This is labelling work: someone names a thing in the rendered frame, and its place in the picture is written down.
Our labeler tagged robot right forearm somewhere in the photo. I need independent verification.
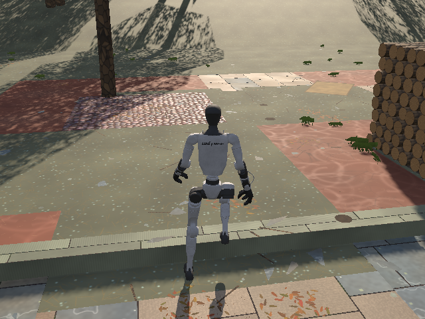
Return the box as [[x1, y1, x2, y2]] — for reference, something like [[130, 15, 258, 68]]
[[238, 160, 251, 191]]

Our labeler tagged left robot upper arm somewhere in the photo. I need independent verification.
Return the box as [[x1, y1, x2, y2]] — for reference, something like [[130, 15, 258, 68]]
[[180, 133, 199, 168]]

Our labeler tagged robot right hand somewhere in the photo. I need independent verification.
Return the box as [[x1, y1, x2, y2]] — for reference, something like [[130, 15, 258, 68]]
[[238, 189, 253, 205]]

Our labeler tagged robot left hand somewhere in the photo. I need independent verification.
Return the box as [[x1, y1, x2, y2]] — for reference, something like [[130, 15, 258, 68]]
[[173, 172, 188, 183]]

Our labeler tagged robot torso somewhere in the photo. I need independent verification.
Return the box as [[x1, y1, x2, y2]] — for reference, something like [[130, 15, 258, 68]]
[[197, 130, 228, 199]]

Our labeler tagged robot head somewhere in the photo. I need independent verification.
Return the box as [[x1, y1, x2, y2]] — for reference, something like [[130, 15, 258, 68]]
[[202, 104, 224, 136]]

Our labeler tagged robot left forearm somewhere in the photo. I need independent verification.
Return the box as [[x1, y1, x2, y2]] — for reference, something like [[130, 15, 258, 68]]
[[175, 158, 186, 175]]

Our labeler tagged right robot upper arm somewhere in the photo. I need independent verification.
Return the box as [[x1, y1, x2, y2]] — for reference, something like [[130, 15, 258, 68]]
[[226, 133, 245, 171]]

